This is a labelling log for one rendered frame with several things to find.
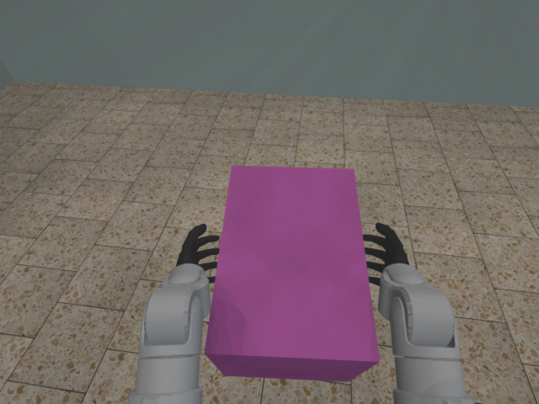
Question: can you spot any robot right forearm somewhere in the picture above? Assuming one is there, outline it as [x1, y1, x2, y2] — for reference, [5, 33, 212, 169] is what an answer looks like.
[378, 263, 475, 404]

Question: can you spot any robot left forearm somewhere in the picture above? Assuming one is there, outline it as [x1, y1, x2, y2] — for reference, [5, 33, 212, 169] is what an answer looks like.
[127, 263, 211, 404]

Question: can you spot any right robot hand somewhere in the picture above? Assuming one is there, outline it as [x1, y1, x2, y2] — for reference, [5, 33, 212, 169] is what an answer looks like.
[363, 222, 409, 286]

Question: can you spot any left robot hand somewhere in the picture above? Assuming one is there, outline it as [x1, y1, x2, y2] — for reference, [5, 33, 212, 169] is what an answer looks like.
[176, 224, 220, 284]

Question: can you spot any carton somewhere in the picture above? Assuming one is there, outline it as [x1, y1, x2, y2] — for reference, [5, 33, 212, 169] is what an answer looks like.
[204, 166, 380, 382]

